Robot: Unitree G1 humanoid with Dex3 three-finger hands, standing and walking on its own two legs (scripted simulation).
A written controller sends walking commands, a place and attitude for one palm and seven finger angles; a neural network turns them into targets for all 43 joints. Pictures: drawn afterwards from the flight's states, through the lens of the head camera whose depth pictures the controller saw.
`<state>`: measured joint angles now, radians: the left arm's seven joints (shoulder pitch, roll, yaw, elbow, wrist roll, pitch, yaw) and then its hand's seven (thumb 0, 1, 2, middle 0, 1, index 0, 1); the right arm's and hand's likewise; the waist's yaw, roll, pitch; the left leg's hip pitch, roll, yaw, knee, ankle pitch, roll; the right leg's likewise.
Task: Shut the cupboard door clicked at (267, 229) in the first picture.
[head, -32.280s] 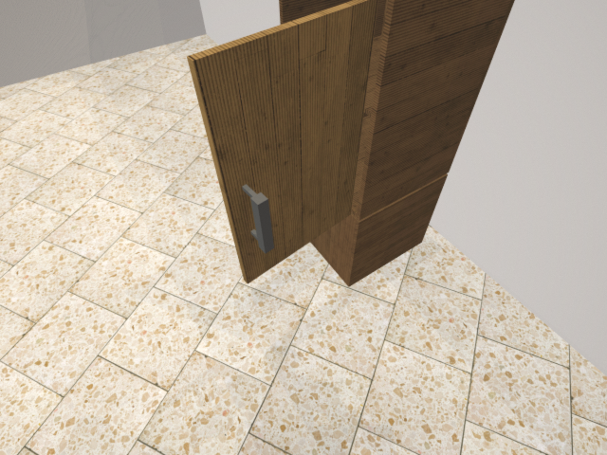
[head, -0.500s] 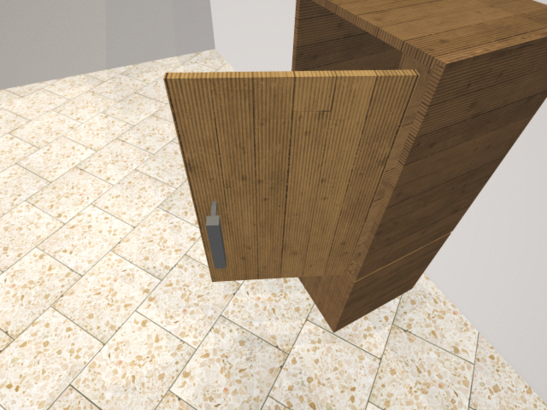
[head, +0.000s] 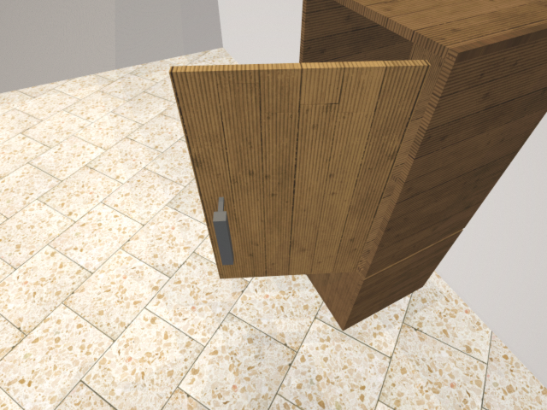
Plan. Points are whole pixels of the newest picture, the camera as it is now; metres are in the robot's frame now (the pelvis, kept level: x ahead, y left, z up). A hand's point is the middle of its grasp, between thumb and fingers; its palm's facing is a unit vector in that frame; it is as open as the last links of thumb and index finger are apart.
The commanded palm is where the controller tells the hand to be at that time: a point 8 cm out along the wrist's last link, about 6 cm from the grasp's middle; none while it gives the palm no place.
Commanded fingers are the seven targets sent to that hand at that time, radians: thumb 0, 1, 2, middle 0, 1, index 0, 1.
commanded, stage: look again from close up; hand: left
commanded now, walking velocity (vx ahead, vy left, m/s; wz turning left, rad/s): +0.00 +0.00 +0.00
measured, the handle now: (224, 231) +0.48 +0.13 -0.09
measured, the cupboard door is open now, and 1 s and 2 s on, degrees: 66 66 66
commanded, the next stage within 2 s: shuffle to correct the standing spot in 0.26 s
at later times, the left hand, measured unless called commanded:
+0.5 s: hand out of the picture +0.04 +0.19 -0.18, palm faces -0.01 -0.98 -0.20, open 7.4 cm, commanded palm none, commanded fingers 0.00 0.90 0.90 -0.20 -0.30 -0.20 -0.30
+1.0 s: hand out of the picture -0.03 +0.11 -0.19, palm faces +0.09 -0.99 -0.12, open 7.4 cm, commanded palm none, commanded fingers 0.00 0.90 0.90 -0.20 -0.30 -0.20 -0.30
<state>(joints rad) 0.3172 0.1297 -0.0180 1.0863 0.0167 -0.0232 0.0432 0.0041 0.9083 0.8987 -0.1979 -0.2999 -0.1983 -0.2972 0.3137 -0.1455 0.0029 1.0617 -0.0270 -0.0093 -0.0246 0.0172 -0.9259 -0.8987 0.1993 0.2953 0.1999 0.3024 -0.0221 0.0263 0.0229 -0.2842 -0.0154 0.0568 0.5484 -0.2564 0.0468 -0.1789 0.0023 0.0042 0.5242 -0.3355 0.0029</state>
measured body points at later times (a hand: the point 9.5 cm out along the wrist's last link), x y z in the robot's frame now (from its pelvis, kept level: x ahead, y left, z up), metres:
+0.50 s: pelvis +0.02 +0.01 +0.00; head +0.03 +0.02 +0.45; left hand +0.04 +0.24 -0.16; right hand +0.08 -0.24 -0.14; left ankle +0.02 +0.09 -0.73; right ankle -0.03 -0.13 -0.73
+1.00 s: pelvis +0.04 -0.04 -0.01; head +0.06 -0.01 +0.44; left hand -0.03 +0.16 -0.18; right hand +0.07 -0.27 -0.15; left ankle +0.02 +0.08 -0.73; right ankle -0.03 -0.12 -0.73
